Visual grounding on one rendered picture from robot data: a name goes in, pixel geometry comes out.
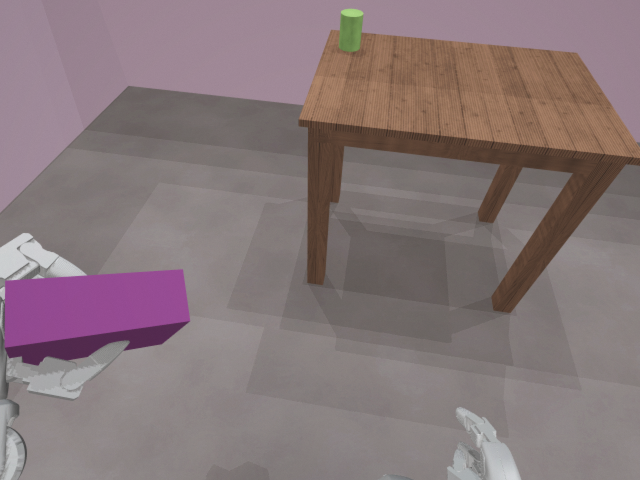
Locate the robot left hand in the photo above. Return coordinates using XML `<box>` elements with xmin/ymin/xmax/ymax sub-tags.
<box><xmin>0</xmin><ymin>233</ymin><xmax>130</xmax><ymax>401</ymax></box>

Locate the robot right hand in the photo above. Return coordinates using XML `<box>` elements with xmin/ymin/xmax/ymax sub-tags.
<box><xmin>447</xmin><ymin>407</ymin><xmax>521</xmax><ymax>480</ymax></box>

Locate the left robot forearm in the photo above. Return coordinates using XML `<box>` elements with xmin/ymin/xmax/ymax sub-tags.
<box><xmin>0</xmin><ymin>399</ymin><xmax>27</xmax><ymax>480</ymax></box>

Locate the sponge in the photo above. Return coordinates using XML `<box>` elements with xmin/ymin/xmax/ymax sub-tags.
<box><xmin>5</xmin><ymin>269</ymin><xmax>190</xmax><ymax>366</ymax></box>

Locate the table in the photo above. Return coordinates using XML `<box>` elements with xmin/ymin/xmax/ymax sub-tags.
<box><xmin>299</xmin><ymin>30</ymin><xmax>640</xmax><ymax>313</ymax></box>

